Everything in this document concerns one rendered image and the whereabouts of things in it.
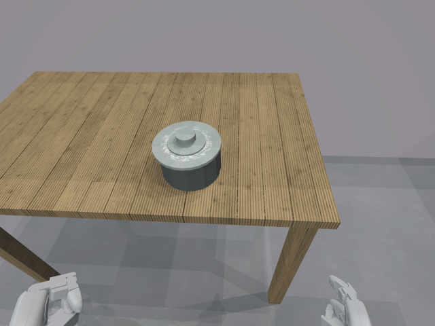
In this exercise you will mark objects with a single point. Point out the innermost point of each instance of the lid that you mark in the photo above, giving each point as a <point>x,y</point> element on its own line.
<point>169,153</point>

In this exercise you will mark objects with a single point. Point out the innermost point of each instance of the knob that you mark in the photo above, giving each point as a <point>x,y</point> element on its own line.
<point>185,136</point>

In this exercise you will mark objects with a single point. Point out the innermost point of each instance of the right robot hand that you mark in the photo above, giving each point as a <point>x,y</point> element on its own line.
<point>354,313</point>

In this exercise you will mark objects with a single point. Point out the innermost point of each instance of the left robot hand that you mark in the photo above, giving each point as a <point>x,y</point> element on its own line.
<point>33,307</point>

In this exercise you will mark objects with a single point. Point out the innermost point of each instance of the pot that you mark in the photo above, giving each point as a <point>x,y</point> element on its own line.
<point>192,180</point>

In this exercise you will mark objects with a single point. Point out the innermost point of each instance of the table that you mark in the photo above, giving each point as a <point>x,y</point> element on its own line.
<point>79,145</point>

